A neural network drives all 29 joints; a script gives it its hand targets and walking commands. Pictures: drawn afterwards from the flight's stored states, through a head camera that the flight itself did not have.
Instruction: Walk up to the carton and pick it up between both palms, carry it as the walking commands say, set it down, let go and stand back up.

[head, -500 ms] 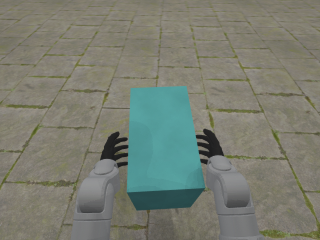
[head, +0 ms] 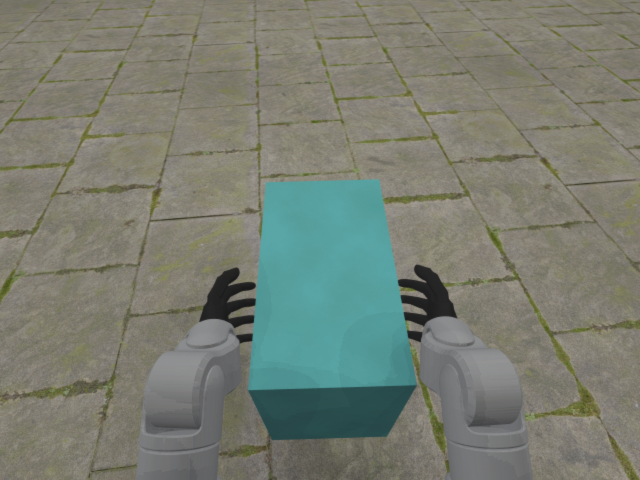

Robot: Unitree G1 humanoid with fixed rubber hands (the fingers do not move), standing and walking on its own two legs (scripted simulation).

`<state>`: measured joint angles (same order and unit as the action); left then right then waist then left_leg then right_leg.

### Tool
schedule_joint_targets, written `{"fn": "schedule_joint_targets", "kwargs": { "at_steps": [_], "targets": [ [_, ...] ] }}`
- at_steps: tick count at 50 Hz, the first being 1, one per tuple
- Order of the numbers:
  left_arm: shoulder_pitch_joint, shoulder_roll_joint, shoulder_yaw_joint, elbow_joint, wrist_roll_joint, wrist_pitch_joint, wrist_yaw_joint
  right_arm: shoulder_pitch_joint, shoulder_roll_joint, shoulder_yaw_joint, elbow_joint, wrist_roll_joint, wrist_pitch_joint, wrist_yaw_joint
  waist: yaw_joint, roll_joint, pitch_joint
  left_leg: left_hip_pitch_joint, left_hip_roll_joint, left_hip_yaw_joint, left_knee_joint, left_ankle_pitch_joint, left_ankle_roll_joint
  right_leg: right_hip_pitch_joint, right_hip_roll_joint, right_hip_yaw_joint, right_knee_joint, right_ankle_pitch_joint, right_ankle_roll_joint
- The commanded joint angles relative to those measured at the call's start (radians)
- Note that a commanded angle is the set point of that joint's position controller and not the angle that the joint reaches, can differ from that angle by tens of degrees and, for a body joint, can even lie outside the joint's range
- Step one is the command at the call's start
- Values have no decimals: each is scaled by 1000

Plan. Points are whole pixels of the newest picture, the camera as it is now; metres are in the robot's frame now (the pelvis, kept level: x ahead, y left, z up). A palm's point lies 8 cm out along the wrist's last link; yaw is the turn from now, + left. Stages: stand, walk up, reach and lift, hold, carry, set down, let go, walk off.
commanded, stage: carry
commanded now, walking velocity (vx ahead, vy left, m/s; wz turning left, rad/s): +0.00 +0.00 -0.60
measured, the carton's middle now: (326, 308) +0.35 +0.01 +0.00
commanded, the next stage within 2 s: none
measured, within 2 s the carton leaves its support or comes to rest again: neither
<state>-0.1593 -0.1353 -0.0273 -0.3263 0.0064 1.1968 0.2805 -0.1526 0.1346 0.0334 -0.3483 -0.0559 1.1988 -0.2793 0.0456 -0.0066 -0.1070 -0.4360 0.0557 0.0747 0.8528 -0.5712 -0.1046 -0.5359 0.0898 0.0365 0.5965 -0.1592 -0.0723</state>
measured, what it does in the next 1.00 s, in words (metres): steps on the spot, turning right: left foot, then right foot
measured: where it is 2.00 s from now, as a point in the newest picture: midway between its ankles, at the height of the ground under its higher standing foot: outside the picture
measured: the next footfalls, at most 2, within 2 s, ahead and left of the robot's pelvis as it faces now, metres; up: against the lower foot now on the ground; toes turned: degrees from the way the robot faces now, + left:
left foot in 0.14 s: +0.00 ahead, +0.13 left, +0.00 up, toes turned -3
right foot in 0.40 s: +0.03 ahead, -0.16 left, +0.00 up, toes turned -26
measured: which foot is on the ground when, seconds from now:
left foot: up 0.00-0.12, down 0.14-0.40, up 0.42-0.70, down 0.72-1.00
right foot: down 0.00-0.14, up 0.16-0.38, down 0.40-0.72, up 0.74-0.98, down 1.00-1.00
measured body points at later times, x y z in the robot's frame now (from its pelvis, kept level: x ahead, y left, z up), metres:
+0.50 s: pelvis -0.01 -0.03 +0.00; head +0.01 -0.04 +0.45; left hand +0.31 -0.03 +0.08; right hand +0.21 -0.26 +0.08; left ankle -0.02 +0.12 -0.68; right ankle +0.00 -0.14 -0.72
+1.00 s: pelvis -0.04 -0.02 +0.01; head -0.03 -0.03 +0.46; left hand +0.27 -0.12 +0.10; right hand +0.10 -0.31 +0.10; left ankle +0.09 +0.07 -0.72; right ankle -0.10 -0.11 -0.72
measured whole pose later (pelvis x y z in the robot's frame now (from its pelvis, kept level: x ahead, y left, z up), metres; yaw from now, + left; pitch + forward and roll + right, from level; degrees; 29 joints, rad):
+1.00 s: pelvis -0.04 -0.02 +0.01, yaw -41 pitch +3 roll -2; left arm -0.21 -0.14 -0.03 -0.35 0.04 1.19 0.27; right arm -0.18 0.14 0.02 -0.37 -0.08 1.18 -0.26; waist 0.03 0.03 -0.04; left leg -0.41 0.22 0.17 0.62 -0.24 -0.06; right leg -0.35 -0.02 -0.15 0.58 -0.33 0.04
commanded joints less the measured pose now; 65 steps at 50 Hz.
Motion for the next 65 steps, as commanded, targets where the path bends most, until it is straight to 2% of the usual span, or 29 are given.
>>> {"fn": "schedule_joint_targets", "kwargs": {
  "at_steps": [1, 5, 6, 7, 8, 9, 11, 13, 14, 17, 19, 20, 21, 22, 23, 25, 29, 35, 36, 38, 39, 41, 45, 49, 51, 53, 56, 60, 65],
  "targets": [
    [-359, -1013, -451, -206, -289, -53, -205, -345, 1065, 439, -153, 296, -68, 169, -27, -133, -353, -73, -49, -75, 5, -6, -2, 446, -295, 420, -201, 304, -57],
    [-381, -1032, -471, -277, -279, -69, -201, -348, 1101, 455, -213, 320, -91, 177, -42, -126, -394, 220, -80, -52, -309, 76, 43, 320, -216, 313, -205, 273, 27],
    [-343, -1021, -456, -244, -263, -64, -198, -351, 1082, 461, -233, 324, -91, 176, -62, -119, -402, 402, -29, -81, -448, 128, 81, 174, -180, 244, -160, 226, 63],
    [-325, -1016, -458, -241, -249, -58, -195, -326, 1064, 451, -220, 320, -86, 179, -66, 30, -384, 538, 103, -178, -564, 152, 128, 26, -125, 151, -92, 111, 105],
    [-331, -1026, -461, -230, -243, -53, -193, -335, 1049, 445, -201, 316, -84, 180, -61, 274, -357, 617, 348, -375, -573, 398, 201, -142, -52, 29, 102, -45, 121],
    [-327, -1022, -462, -219, -233, -48, -190, -324, 1046, 446, -199, 323, -82, 186, -51, 348, -263, 549, 470, -346, -472, 678, 276, -249, -68, -63, 329, -266, 104],
    [-340, -1006, -464, -197, -244, -41, -206, -333, 1027, 458, -209, 299, -72, 187, -45, 114, -159, 336, 378, -222, -436, 830, 218, -145, -122, -109, 309, -272, 101],
    [-381, -1006, -451, -203, -257, -47, -200, -402, 1001, 449, -228, 307, -68, 188, -53, 126, -148, 333, 289, -66, -398, 946, 155, -65, -101, -161, 215, -233, 101],
    [-389, -1019, -465, -207, -268, -50, -196, -400, 989, 439, -240, 303, -72, 189, -53, 206, -168, 345, 268, -18, -386, 947, 137, -18, -85, -188, 149, -222, 103],
    [-364, -1035, -481, -193, -277, -46, -190, -333, 970, 403, -233, 283, -76, 186, -63, 281, -241, 395, 267, 55, -298, 996, 104, 120, -44, -291, -7, -131, 111],
    [-352, -1041, -471, -171, -273, -46, -192, -299, 984, 401, -197, 272, -72, 184, -56, 144, -318, 357, 218, 88, -127, 985, 47, 315, -54, -238, -134, 23, 81],
    [-325, -1033, -468, -162, -264, -43, -194, -300, 972, 398, -192, 268, -70, 183, -32, 85, -350, 214, 193, 50, -19, 784, 9, 469, -145, -94, -130, 151, 41],
    [-319, -1032, -460, -156, -254, -44, -198, -357, 988, 419, -215, 283, -71, 189, -19, -78, -367, 23, 139, 33, 143, 446, -20, 617, -299, 109, -48, 649, -27],
    [-312, -1017, -452, -138, -243, -37, -195, -339, 994, 432, -198, 292, -56, 197, -18, -234, -323, -185, 12, 35, 282, -103, -39, 677, -436, 294, -2, 1198, -137],
    [-286, -1010, -431, -111, -228, -35, -191, -351, 987, 436, -187, 306, -49, 205, -22, -223, -306, -216, 28, -22, 253, -154, -15, 607, -444, 313, -33, 1070, -168],
    [-289, -1049, -438, -110, -235, -38, -206, -344, 1050, 452, -152, 318, -57, 208, -24, -86, -340, -220, 45, -57, 227, -51, -1, 614, -407, 235, -59, 744, -133],
    [-393, -1114, -443, -240, -251, -87, -218, -448, 1147, 506, -249, 370, -93, 228, -34, -117, -340, -134, 22, -53, 103, 66, 2, 468, -341, 213, -118, 349, -89],
    [-308, -1053, -446, -207, -215, -78, -209, -362, 1103, 492, -218, 353, -88, 224, -60, -105, -343, 188, -17, -47, -292, 227, 34, 226, -273, 174, -109, 109, -40],
    [-291, -1035, -438, -188, -207, -70, -208, -356, 1078, 478, -204, 342, -81, 223, -67, -32, -337, 294, 68, -133, -432, 228, 74, 124, -229, 117, -37, -2, 3],
    [-313, -1055, -462, -177, -213, -64, -210, -329, 1058, 466, -183, 319, -83, 222, -63, 348, -300, 373, 443, -468, -543, 491, 243, -116, -59, -69, 318, -336, 82],
    [-365, -1054, -486, -210, -229, -60, -217, -323, 1074, 461, -191, 321, -85, 222, -61, 268, -235, 274, 432, -334, -506, 541, 264, -75, -149, -87, 370, -342, 99],
    [-421, -1064, -496, -191, -266, -56, -226, -328, 1062, 425, -160, 277, -81, 213, -62, 126, -187, 221, 354, -234, -480, 691, 201, -11, -137, -120, 329, -317, 100],
    [-391, -1091, -513, -165, -285, -55, -223, -378, 1024, 405, -230, 269, -98, 205, -66, 252, -260, 324, 298, -57, -410, 757, 148, 74, -94, -197, 166, -274, 116],
    [-347, -1071, -478, -131, -257, -43, -206, -321, 1025, 392, -160, 260, -76, 197, -61, 223, -305, 356, 289, 7, -284, 751, 101, 202, -73, -232, -112, -120, 115],
    [-376, -1053, -459, -122, -250, -33, -212, -331, 1023, 380, -115, 255, -63, 197, -51, 66, -292, 182, 218, 2, -164, 510, 35, 357, -185, -46, -195, 14, 74],
    [-342, -1050, -429, -70, -229, -32, -213, -386, 1031, 417, -153, 280, -55, 207, -33, -261, -246, -177, 46, 28, 82, -59, -43, 484, -452, 322, -153, 600, -83],
    [-362, -1090, -400, -79, -220, -45, -219, -476, 1106, 459, -147, 326, -60, 216, -42, -116, -267, -220, 67, -79, 230, 43, -14, 492, -389, 172, -124, 486, -82],
    [-362, -1089, -352, -147, -203, -76, -209, -514, 1139, 501, -202, 367, -74, 218, -38, -161, -310, -198, 33, -68, 182, 101, -19, 522, -336, 189, -135, 329, -61],
    [-343, -1058, -385, -185, -209, -84, -200, -421, 1117, 480, -202, 346, -83, 206, -34, -151, -387, -133, -20, -82, 28, 77, -15, 581, -345, 268, -112, 535, -99]
  ]
}}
